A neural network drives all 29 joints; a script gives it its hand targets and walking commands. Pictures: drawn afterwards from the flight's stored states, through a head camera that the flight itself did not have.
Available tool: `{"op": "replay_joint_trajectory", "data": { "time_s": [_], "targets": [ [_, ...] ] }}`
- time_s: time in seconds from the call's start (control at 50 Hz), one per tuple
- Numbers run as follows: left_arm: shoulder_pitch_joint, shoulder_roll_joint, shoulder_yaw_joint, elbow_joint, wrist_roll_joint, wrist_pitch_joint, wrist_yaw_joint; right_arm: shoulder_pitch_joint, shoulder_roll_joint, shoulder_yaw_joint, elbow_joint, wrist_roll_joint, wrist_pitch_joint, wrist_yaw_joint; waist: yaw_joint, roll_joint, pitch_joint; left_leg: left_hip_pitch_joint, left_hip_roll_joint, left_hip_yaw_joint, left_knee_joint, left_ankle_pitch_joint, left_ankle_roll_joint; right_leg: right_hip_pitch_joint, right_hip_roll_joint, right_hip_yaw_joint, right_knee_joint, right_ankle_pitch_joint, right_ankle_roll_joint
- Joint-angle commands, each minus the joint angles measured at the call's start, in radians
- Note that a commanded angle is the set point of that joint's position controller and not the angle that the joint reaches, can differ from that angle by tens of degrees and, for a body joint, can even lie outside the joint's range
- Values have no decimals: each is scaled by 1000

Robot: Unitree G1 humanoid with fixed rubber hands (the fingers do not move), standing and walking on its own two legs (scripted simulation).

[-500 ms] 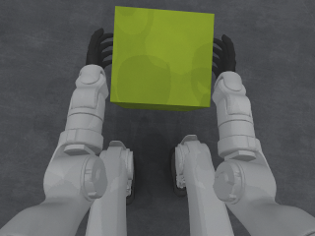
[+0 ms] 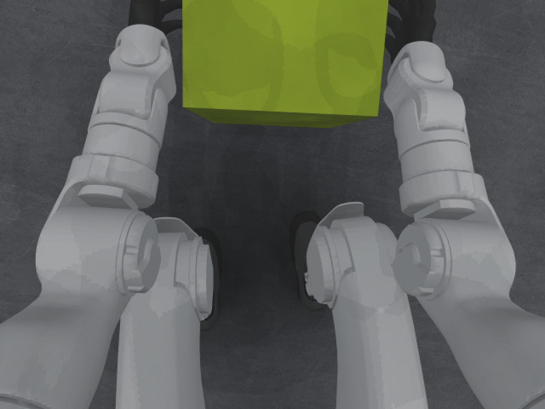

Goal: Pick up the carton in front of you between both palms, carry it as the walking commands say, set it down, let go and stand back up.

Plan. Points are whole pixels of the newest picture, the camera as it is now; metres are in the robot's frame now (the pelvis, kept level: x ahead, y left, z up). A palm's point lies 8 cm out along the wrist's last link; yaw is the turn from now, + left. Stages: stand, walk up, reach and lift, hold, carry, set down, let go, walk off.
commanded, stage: set down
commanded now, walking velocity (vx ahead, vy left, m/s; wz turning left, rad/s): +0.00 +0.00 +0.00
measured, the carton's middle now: (278, 46) +0.53 -0.05 -0.23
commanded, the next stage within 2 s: none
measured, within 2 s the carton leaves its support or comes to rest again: rests again in 0.42 s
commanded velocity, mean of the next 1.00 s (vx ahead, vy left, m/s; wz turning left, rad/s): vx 0.00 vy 0.00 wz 0.00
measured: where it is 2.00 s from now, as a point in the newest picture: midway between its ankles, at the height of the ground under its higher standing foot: (258, 286)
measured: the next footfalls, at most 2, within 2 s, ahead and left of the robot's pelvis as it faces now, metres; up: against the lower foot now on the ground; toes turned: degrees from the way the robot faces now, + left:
none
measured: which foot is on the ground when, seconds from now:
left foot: down 0.00-1.00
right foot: down 0.00-1.00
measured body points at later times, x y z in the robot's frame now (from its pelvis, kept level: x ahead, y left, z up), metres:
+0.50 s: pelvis -0.01 +0.00 -0.02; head +0.34 +0.01 +0.26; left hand +0.54 +0.11 -0.19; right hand +0.52 -0.20 -0.18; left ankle +0.10 +0.11 -0.35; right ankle +0.12 -0.12 -0.35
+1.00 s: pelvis -0.01 +0.00 -0.03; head +0.34 +0.01 +0.25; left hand +0.55 +0.11 -0.19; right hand +0.52 -0.21 -0.18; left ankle +0.10 +0.11 -0.35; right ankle +0.12 -0.12 -0.35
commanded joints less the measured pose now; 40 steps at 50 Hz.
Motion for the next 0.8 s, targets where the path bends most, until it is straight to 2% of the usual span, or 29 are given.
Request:
{"op": "replay_joint_trajectory", "data": {
  "time_s": [0.0,0.08,0.24,0.34,0.56,0.78],
  "targets": [
    [-622,-920,-392,-191,-103,-59,-234,-570,967,471,-95,138,-27,285,30,80,-1329,678,-90,19,-148,399,-14,703,94,-47,-92,419,24],
    [-566,-929,-369,-146,-86,-56,-244,-549,970,454,-52,130,-22,302,48,68,-1219,622,-88,16,-133,378,-6,621,97,-47,-78,386,28],
    [-592,-907,-352,-105,-107,-81,-253,-551,915,409,-14,109,-54,290,10,68,-1102,544,-88,2,-111,332,-1,568,93,-48,-55,348,16],
    [-615,-856,-334,-58,-108,-97,-245,-564,888,381,32,111,-69,286,8,71,-1040,530,-82,-4,-104,291,4,537,90,-46,-46,304,12],
    [-579,-752,-214,94,-28,-83,-254,-617,787,286,158,71,-72,297,34,64,-819,428,-70,-13,-109,156,26,422,82,-26,-49,149,-5],
    [-486,-651,-120,173,48,-61,-274,-554,691,209,228,11,-59,311,53,35,-650,354,-64,-24,-109,121,35,371,79,-11,-53,110,-9]
  ]
}}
